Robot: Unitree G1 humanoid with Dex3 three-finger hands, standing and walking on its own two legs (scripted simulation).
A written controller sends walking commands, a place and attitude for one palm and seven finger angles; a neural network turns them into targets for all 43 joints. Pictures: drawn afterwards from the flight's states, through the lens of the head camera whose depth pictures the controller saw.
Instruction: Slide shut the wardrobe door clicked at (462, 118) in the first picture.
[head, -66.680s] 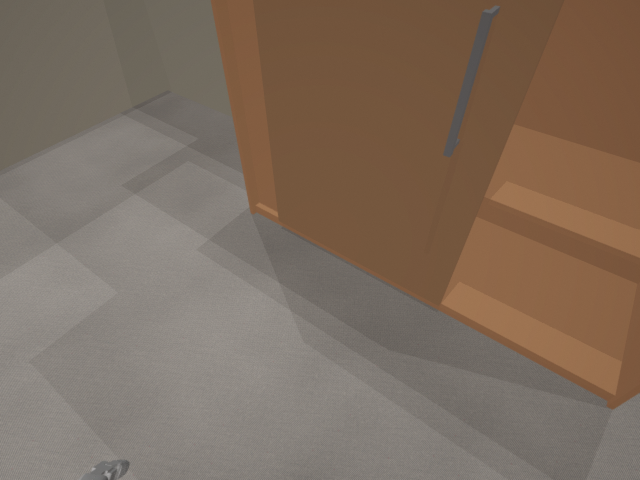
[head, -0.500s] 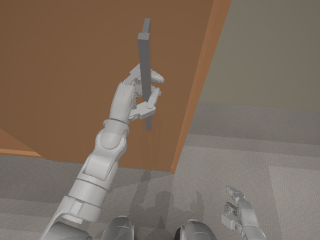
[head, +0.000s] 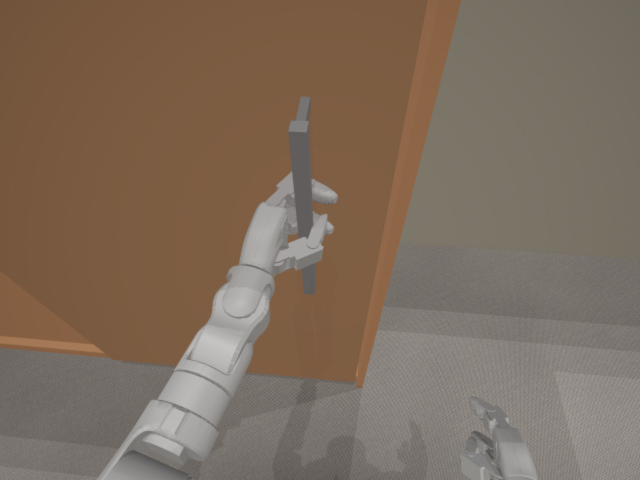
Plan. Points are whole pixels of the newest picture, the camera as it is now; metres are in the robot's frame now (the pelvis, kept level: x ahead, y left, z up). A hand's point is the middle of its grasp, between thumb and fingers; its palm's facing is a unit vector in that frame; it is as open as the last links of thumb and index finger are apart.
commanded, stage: stop walking and hold the door there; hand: left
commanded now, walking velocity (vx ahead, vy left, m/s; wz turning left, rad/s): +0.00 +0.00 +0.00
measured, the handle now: (307, 216) +0.42 +0.05 +0.08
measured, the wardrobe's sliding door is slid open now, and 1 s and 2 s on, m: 0.01 0.00 0.01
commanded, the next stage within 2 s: loosen the grip on the handle in 0.02 s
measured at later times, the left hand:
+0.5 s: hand (309, 246) +0.36 +0.05 +0.09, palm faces -0.18 -0.98 -0.12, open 11.9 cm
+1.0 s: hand (309, 242) +0.37 +0.05 +0.09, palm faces -0.23 -0.97 -0.11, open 14.4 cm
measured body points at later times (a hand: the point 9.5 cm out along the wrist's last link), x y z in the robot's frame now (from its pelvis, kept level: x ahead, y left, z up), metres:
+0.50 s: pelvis -0.02 +0.00 -0.01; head -0.02 -0.01 +0.44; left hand +0.36 +0.10 +0.10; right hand +0.05 -0.27 -0.12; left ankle +0.01 +0.14 -0.73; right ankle +0.00 -0.11 -0.73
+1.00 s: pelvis -0.01 +0.01 -0.01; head +0.01 +0.00 +0.44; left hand +0.37 +0.10 +0.10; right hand +0.09 -0.24 -0.12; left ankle +0.01 +0.14 -0.73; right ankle +0.00 -0.11 -0.73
